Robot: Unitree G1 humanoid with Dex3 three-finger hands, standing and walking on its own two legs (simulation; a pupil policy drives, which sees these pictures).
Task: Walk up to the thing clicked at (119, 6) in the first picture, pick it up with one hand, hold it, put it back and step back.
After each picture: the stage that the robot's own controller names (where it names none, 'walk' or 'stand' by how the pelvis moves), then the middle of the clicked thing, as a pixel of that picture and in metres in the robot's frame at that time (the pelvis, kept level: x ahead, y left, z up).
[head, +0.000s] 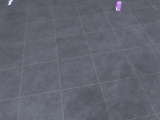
stand; (118, 6) +2.05 -0.49 -0.72
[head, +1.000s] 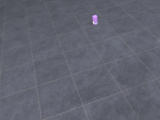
walk; (95, 20) +1.95 +0.00 -0.69
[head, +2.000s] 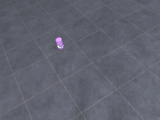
walk; (59, 43) +1.28 +0.37 -0.72
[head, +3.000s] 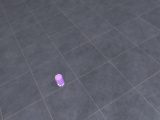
walk; (59, 80) +0.81 +0.35 -0.72
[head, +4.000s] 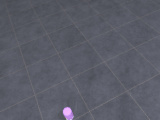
walk; (68, 114) +0.48 +0.24 -0.71
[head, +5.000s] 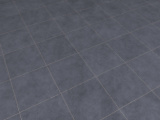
stand; out of the picture +0.35 +0.21 -0.71
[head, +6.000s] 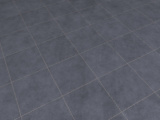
stand; out of the picture +0.31 +0.21 -0.73
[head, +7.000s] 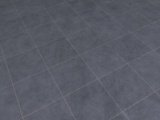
stand; out of the picture +0.32 +0.21 -0.73
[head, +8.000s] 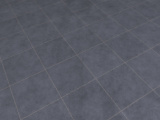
stand; out of the picture +0.30 +0.22 -0.73
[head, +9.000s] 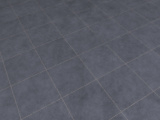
stand; out of the picture +0.31 +0.22 -0.73
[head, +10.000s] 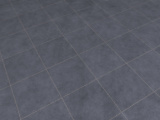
stand; out of the picture +0.29 +0.22 -0.73
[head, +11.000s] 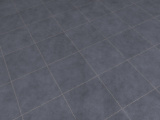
go down; out of the picture +0.30 +0.22 -0.72
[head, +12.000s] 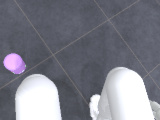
go down; (15, 64) +0.39 +0.25 -0.30
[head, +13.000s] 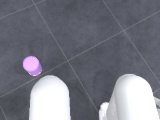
approach; (33, 66) +0.40 +0.24 -0.31
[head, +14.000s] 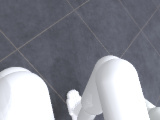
close in; out of the picture +0.38 +0.27 -0.22
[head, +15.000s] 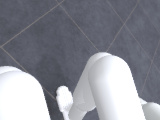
close; out of the picture +0.38 +0.28 -0.22
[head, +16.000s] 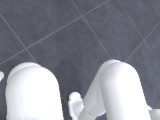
lift; out of the picture +0.33 +0.26 -0.19
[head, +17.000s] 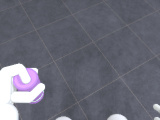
lift; (30, 86) +0.31 +0.19 +0.00
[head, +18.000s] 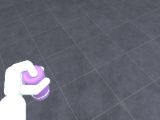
hold; (37, 83) +0.34 +0.18 +0.02
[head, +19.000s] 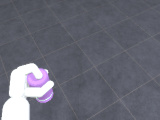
hold; (41, 86) +0.33 +0.17 -0.01
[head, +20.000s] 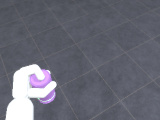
crouch; (43, 87) +0.33 +0.16 +0.00
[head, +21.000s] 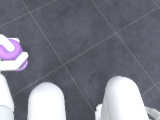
crouch; (14, 56) +0.41 +0.23 -0.10
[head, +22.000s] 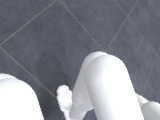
lower; out of the picture +0.40 +0.29 -0.22
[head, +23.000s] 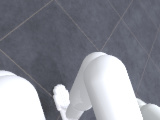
lower; out of the picture +0.40 +0.30 -0.22
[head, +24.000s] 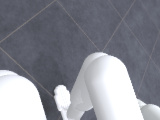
lower; out of the picture +0.39 +0.30 -0.22
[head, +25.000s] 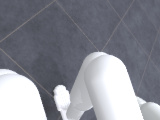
lower; out of the picture +0.39 +0.30 -0.22
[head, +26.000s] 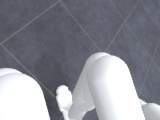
loosen; out of the picture +0.39 +0.29 -0.22
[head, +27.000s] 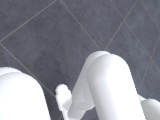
withdraw; out of the picture +0.38 +0.28 -0.22
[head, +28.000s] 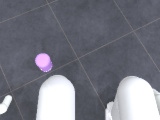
walk; (44, 63) +0.41 +0.22 -0.34
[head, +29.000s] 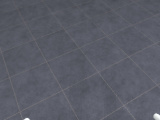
stand; out of the picture +0.33 +0.20 -0.66
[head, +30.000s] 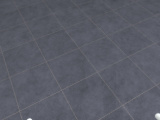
stand; out of the picture +0.34 +0.21 -0.67
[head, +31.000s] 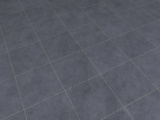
stand; out of the picture +0.35 +0.21 -0.70
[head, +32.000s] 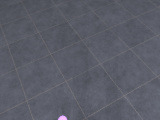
walk; out of the picture +0.37 +0.21 -0.71
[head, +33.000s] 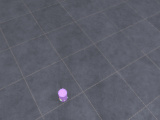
walk; (62, 95) +0.52 +0.14 -0.71
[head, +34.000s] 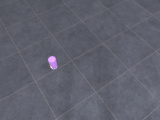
walk; (52, 62) +0.80 +0.30 -0.69
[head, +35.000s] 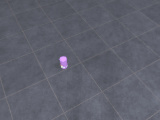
stand; (63, 62) +0.94 +0.21 -0.71
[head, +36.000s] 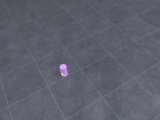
stand; (63, 70) +0.94 +0.24 -0.73
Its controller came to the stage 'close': yes
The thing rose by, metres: 0.72
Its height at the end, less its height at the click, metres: +0.00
